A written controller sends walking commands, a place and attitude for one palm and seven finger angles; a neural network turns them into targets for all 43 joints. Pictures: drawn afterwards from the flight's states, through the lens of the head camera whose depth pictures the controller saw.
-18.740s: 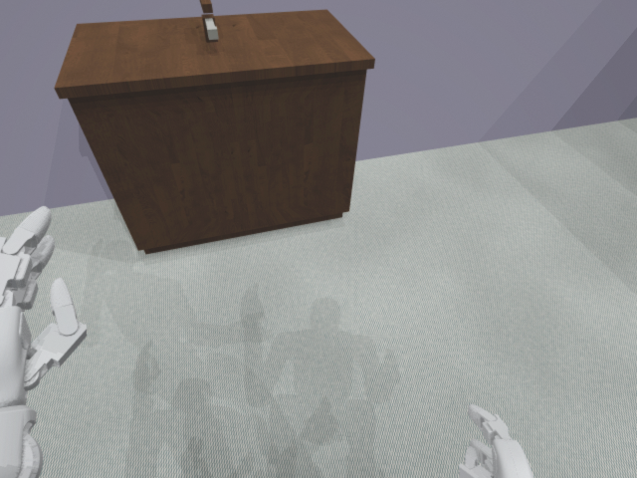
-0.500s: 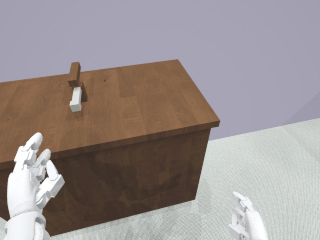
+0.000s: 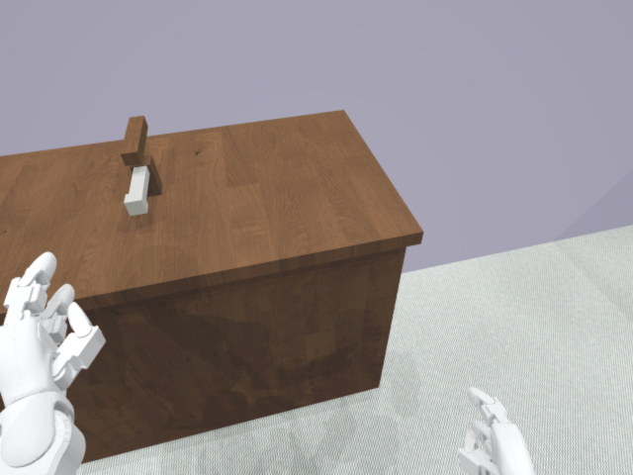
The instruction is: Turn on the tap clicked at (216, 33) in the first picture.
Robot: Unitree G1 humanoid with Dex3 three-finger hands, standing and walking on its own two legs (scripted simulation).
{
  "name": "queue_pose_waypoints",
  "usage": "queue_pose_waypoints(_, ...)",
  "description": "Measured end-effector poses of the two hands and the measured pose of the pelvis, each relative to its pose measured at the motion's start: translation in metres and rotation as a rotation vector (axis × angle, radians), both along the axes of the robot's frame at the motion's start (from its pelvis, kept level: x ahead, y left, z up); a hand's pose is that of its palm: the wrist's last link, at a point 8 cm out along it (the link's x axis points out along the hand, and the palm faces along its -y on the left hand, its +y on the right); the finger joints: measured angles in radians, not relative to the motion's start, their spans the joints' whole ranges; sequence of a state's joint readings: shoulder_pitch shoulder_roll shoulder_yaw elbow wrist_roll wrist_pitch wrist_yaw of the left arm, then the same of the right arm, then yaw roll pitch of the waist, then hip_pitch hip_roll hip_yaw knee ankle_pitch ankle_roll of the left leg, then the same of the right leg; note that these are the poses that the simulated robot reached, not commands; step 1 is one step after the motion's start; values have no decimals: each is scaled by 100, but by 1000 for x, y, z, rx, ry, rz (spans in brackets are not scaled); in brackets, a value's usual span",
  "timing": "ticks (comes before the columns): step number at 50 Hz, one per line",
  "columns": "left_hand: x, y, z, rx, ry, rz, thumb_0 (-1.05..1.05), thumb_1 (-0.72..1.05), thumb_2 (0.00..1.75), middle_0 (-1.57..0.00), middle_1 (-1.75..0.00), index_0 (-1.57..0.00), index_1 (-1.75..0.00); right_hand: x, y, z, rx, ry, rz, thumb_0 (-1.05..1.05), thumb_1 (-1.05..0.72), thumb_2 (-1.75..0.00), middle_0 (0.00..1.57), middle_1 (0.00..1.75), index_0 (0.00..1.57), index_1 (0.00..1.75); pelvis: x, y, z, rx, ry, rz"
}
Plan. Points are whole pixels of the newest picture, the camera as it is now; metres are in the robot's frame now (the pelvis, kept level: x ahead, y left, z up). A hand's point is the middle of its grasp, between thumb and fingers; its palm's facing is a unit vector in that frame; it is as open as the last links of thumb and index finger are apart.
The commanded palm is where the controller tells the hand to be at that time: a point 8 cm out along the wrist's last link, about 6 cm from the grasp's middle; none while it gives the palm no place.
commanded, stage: reach beside the lever's end, fingers flat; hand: left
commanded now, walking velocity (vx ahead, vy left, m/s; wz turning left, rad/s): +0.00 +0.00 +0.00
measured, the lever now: (136, 203) +0.48 +0.38 +0.08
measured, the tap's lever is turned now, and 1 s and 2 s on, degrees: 0 0 1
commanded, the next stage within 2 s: push the lever round in 1.96 s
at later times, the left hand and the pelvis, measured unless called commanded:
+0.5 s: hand (99, 279) +0.29 +0.31 +0.12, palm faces +0.59 -0.80 -0.09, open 7.5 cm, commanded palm +0.25 +0.35 +0.12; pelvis +0.01 +0.00 +0.00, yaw -1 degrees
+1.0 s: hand (109, 242) +0.37 +0.36 +0.10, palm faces +0.57 -0.82 -0.06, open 7.7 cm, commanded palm +0.33 +0.38 +0.10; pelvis +0.01 +0.04 -0.01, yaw -2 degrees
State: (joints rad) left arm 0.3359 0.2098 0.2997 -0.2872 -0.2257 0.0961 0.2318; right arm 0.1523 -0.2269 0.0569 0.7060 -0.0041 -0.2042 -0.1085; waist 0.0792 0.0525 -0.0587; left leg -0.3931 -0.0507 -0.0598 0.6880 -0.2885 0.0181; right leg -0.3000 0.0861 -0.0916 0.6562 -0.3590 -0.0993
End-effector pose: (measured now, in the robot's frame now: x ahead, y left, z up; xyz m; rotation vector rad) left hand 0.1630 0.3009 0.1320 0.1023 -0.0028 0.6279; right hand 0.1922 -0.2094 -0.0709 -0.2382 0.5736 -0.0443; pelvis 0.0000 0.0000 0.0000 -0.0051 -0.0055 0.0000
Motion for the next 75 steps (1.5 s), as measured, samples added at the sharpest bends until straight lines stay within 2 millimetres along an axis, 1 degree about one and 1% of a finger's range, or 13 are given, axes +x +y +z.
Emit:
queue_pose_waypoints(8, 38, 2, 1, -4, -5, -44, 1, 90, 90, -20, -30, -20, -30, -10, -15, -8, -7, 39, -54, 1, -90, -90, 21, 30, 20, 30, 2, -5, 1, 6, 21, -10)
queue_pose_waypoints(11, 50, 9, -2, -20, 14, -38, 1, 89, 90, -20, -30, -20, -30, -14, -22, -10, -6, 58, -86, 1, -90, -90, 21, 30, 20, 30, 6, -7, 1, 10, 33, -20)
queue_pose_waypoints(18, 63, 35, -9, -26, 39, 30, 1, 89, 90, -20, -29, -20, -29, -21, -35, -13, -23, 95, -133, 1, -90, -90, 21, 30, 20, 30, 13, -5, 0, 12, 54, -31)
queue_pose_waypoints(22, 68, 43, -8, -10, 15, 29, 2, 90, 90, -20, -28, -19, -28, -24, -38, -16, -41, 109, -137, 1, -90, -90, 21, 30, 20, 30, 14, -2, -1, 9, 62, -28)
queue_pose_waypoints(25, 76, 45, -9, -9, -4, 6, 1, 90, 90, -20, -27, -19, -28, -26, -37, -18, -50, 119, -138, 1, -90, -90, 21, 30, 20, 30, 13, 2, -2, 7, 69, -25)
queue_pose_waypoints(30, 95, 51, -16, -38, 3, -16, 1, 90, 90, -19, -26, -19, -26, -30, -30, -20, -53, 134, -145, 1, -90, -90, 21, 30, 20, 30, 11, 6, -2, 3, 83, -26)
queue_pose_waypoints(34, 111, 60, -21, -52, 21, -8, 1, 90, 90, -19, -25, -18, -25, -34, -24, -20, -52, 143, -151, 1, -90, -90, 21, 30, 20, 30, 11, 11, -3, -2, 95, -30)
queue_pose_waypoints(39, 126, 71, -20, -40, 8, 5, 2, 90, 90, -19, -24, -18, -24, -42, -17, -23, -55, 167, -156, 1, -90, -90, 21, 30, 20, 30, 11, 18, -4, -10, 106, -34)
queue_pose_waypoints(43, 139, 78, -21, -43, 4, -5, 1, 90, 90, -18, -23, -18, -23, -52, -12, -26, -62, 204, -164, 1, -90, -90, 21, 30, 20, 30, 11, 24, -4, -16, 114, -34)
queue_pose_waypoints(53, 170, 91, -33, -57, 16, -15, 1, 90, 90, -17, -21, -17, -21, -81, -7, -32, -96, 305, -193, 1, -90, -90, 21, 30, 20, 30, 12, 39, -6, -31, 142, -34)
queue_pose_waypoints(60, 193, 97, -35, -43, 0, -24, 1, 90, 90, -17, -19, -16, -19, -100, -5, -35, -112, 372, -212, 1, -90, -90, 21, 30, 20, 30, 14, 47, -8, -38, 164, -35)
queue_pose_waypoints(65, 209, 102, -37, -55, 11, -30, 1, 90, 90, -16, -18, -16, -18, -113, -4, -38, -115, 419, -226, 1, -90, -90, 21, 30, 20, 30, 16, 50, -9, -40, 181, -39)
queue_pose_waypoints(75, 229, 116, -44, -54, 21, -3, 1, 90, 90, -16, -15, -15, -16, -138, -7, -44, -125, 518, -240, 1, -90, -90, 21, 30, 20, 30, 15, 50, -14, -45, 220, -39)
